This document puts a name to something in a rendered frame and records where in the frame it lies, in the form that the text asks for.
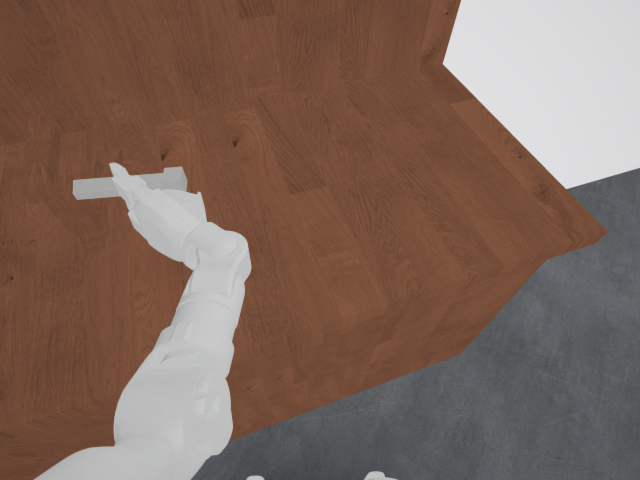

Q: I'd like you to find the robot left hand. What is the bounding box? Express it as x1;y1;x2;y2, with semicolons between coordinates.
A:
109;163;207;262

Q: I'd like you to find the robot left upper arm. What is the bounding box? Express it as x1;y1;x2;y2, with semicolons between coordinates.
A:
34;366;233;480

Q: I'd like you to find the robot left forearm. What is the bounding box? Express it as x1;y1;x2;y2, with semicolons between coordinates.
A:
114;222;251;439

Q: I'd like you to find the counter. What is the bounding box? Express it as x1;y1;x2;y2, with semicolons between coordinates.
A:
0;0;608;480

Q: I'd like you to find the tap lever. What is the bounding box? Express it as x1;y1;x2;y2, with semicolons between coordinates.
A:
73;167;187;200

